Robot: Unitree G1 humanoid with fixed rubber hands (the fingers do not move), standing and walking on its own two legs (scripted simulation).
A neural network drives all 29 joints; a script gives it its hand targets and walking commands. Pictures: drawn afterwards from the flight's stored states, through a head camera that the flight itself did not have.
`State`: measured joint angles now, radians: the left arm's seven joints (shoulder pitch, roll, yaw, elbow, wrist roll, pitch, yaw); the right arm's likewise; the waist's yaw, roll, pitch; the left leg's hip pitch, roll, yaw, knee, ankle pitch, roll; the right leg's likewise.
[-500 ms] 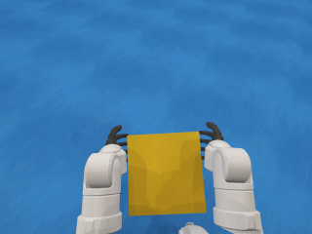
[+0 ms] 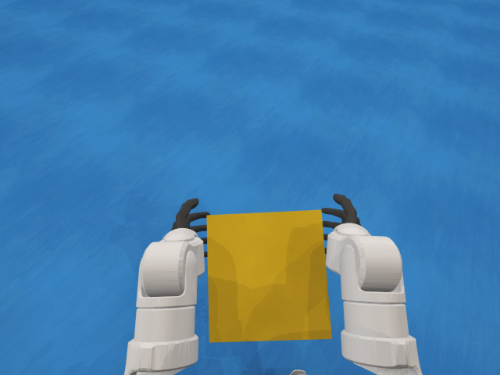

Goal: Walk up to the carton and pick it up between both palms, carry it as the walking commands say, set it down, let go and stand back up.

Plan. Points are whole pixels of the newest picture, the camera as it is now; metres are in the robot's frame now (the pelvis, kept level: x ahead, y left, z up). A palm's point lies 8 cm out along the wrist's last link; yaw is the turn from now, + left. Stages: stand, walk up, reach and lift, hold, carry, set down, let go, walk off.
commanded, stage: carry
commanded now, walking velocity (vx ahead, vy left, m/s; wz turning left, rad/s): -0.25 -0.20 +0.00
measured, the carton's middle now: (266, 265) +0.34 -0.02 -0.04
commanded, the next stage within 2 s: none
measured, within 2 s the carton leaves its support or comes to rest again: neither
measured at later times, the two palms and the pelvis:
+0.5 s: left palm out of the picture +0.13 -0.04 +0.09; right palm out of the picture +0.12 -0.28 +0.09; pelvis -0.19 -0.14 +0.00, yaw +1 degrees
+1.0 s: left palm out of the picture +0.01 -0.08 +0.10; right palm out of the picture +0.00 -0.32 +0.10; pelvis -0.29 -0.20 +0.01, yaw +1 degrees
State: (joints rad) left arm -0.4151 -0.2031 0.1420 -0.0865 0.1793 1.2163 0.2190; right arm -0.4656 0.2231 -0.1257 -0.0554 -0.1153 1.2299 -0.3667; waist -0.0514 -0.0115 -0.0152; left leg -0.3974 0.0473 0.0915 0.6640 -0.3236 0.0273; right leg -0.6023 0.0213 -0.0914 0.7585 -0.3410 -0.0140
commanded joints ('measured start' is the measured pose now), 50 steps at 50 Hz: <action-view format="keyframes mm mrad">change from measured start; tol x32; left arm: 1 -577 -1105 -617 -121 -468 -13 -301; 50 -593 -1061 -514 25 -474 10 -327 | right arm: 1 -457 1108 547 -20 424 -5 524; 50 -565 1106 539 84 429 7 499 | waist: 1 18 138 -345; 11 30 286 -457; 14 57 -382 -409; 28 37 217 -379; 40 35 -163 -408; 50 59 112 -353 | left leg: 1 173 417 -352 -274 506 165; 11 228 249 -142 -162 491 20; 16 -194 -39 -84 546 -256 -53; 26 250 90 -121 -372 42 -17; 38 163 -29 28 46 -61 -11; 50 -172 141 -116 -335 -237 23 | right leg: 1 -22 -46 207 421 -84 40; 13 447 -304 282 -483 207 -38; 20 531 -264 158 -291 515 -130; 30 274 -121 73 -100 73 21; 37 181 -275 265 -576 -309 -10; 50 465 -98 -1 -87 31 20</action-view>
